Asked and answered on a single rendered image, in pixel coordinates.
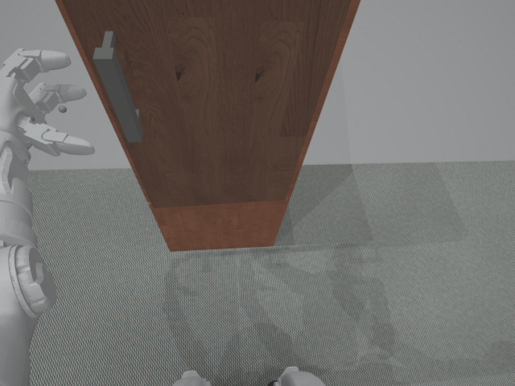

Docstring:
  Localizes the robot shin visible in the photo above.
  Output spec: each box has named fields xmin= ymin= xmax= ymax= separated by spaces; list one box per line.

xmin=279 ymin=367 xmax=299 ymax=378
xmin=182 ymin=371 xmax=200 ymax=379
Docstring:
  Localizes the right robot shin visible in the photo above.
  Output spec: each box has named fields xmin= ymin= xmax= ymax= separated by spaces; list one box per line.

xmin=279 ymin=367 xmax=299 ymax=378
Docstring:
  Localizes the cupboard door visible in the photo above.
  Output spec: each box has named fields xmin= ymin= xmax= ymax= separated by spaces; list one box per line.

xmin=61 ymin=0 xmax=351 ymax=208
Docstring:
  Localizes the handle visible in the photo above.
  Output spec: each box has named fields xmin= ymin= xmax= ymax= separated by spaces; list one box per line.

xmin=93 ymin=31 xmax=142 ymax=142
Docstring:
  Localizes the left robot shin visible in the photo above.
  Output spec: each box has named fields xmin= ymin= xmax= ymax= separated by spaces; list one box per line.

xmin=182 ymin=371 xmax=200 ymax=379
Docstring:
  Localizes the left robot upper arm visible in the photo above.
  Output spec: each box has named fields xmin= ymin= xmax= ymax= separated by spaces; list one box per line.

xmin=0 ymin=245 xmax=57 ymax=386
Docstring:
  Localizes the robot left hand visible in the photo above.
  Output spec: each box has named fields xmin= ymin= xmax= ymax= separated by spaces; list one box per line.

xmin=0 ymin=48 xmax=95 ymax=157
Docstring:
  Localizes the left robot forearm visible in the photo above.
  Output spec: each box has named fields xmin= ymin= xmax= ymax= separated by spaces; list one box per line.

xmin=0 ymin=131 xmax=38 ymax=251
